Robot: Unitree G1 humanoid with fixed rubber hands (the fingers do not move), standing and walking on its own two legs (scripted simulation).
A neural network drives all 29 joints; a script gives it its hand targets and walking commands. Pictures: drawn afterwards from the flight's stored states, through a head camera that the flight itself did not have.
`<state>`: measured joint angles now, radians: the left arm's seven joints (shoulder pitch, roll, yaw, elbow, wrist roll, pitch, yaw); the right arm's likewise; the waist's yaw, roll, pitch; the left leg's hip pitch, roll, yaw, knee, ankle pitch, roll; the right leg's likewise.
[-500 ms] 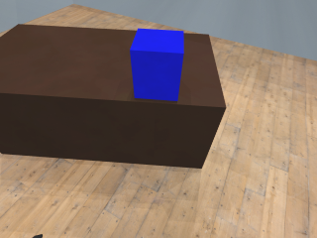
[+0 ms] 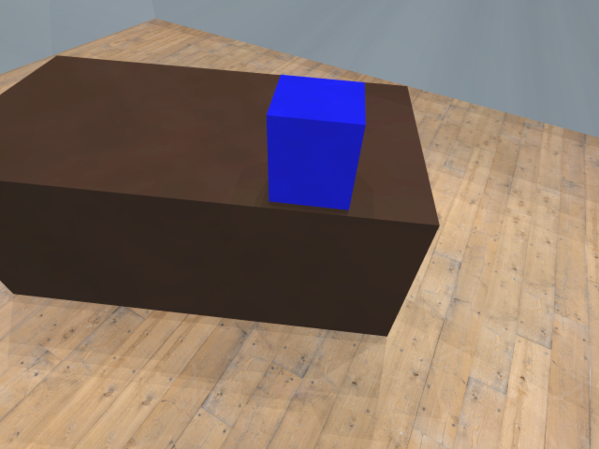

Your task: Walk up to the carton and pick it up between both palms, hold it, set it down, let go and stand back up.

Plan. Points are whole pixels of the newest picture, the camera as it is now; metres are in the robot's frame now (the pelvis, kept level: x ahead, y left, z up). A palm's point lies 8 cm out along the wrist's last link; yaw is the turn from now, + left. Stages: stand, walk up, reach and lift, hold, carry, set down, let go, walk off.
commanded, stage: walk up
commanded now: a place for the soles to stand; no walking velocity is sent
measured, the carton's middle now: (315, 143) +0.83 +0.00 -0.04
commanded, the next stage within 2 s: none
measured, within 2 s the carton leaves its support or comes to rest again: neither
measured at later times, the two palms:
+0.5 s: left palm (27, 415) +0.20 +0.40 -0.12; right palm out of the picture +0.14 -0.25 -0.08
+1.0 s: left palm (129, 275) +0.42 +0.33 -0.07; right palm (478, 344) +0.35 -0.30 -0.12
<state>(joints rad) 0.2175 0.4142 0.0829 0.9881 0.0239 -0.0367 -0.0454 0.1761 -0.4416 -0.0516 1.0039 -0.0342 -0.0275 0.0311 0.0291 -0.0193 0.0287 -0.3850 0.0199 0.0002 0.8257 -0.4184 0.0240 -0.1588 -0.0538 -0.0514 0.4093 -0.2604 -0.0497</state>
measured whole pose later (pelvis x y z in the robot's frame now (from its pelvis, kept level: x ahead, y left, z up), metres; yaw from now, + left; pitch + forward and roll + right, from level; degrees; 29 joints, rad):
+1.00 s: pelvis +0.31 +0.02 -0.01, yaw -5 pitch -3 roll +2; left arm 0.27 0.40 0.06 0.75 0.00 -0.05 -0.04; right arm 0.31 -0.43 -0.05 0.80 -0.01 -0.06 0.02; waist 0.02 0.04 0.11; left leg -0.49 0.05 -0.03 0.88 -0.24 -0.01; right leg -0.18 -0.03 -0.04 0.49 -0.25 -0.04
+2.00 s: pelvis +0.36 +0.03 +0.00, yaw -4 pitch -3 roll -1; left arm 0.08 0.38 0.02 1.10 0.00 0.00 -0.01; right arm 0.02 -0.37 0.00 1.14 0.00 -0.02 0.00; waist 0.00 -0.01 0.09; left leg -0.22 0.03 0.03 0.33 -0.07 0.00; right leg -0.07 -0.02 -0.01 0.35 -0.23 0.02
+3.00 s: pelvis +0.38 +0.00 -0.01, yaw -4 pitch -3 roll +0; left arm 0.15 0.40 0.05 1.02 0.01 0.03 -0.02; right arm 0.09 -0.42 -0.03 1.07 -0.01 -0.02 -0.02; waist 0.00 0.00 0.08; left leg -0.23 0.07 0.03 0.41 -0.13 -0.04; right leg -0.08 0.02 0.00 0.42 -0.29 -0.02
